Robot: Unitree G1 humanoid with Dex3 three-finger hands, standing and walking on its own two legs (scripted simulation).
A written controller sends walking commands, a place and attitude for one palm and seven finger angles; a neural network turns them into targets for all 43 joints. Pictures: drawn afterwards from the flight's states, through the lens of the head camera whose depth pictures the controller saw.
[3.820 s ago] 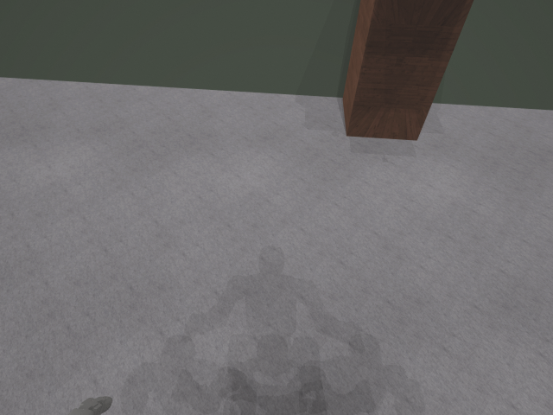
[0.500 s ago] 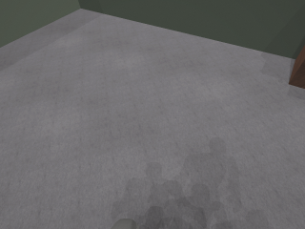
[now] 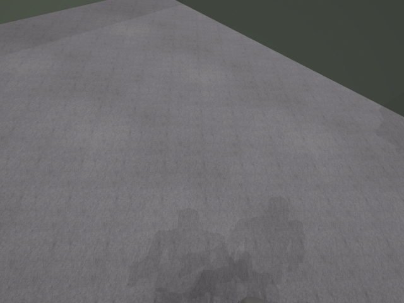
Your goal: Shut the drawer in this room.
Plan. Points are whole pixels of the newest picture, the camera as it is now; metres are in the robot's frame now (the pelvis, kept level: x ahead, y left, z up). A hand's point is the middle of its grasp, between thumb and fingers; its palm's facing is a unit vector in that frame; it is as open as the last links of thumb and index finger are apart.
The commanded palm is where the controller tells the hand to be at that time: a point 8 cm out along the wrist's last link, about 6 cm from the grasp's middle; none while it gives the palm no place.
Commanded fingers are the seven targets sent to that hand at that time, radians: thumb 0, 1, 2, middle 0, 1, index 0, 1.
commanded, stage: turn or walk to find it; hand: left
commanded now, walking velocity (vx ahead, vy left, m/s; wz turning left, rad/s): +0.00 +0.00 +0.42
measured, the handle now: out of the picture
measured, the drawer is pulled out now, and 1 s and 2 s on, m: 0.25 0.25 0.25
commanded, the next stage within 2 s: none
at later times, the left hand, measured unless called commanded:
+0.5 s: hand out of the picture +0.05 +0.16 -0.14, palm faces +0.21 -0.94 -0.27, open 7.4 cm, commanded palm none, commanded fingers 0.00 0.90 0.90 -0.20 -0.30 -0.20 -0.30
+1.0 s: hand out of the picture -0.13 +0.24 -0.18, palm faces +0.47 -0.85 -0.23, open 7.4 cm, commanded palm none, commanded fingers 0.00 0.90 0.90 -0.20 -0.30 -0.20 -0.30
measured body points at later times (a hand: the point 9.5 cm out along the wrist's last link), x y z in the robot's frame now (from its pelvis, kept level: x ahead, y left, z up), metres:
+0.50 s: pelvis -0.02 -0.05 +0.00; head +0.00 -0.08 +0.45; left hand +0.03 +0.21 -0.12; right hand +0.03 -0.30 -0.17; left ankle -0.07 +0.09 -0.65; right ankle -0.01 -0.15 -0.74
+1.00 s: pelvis -0.07 +0.03 +0.00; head -0.06 +0.07 +0.45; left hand -0.15 +0.29 -0.16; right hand +0.13 -0.15 -0.12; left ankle -0.08 +0.09 -0.74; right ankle -0.02 -0.14 -0.65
